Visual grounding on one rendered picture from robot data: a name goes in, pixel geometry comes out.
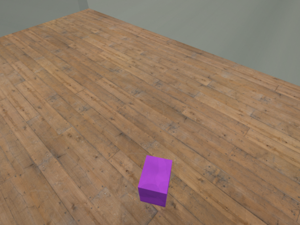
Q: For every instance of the carton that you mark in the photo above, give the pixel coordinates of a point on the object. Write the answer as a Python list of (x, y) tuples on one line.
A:
[(154, 180)]

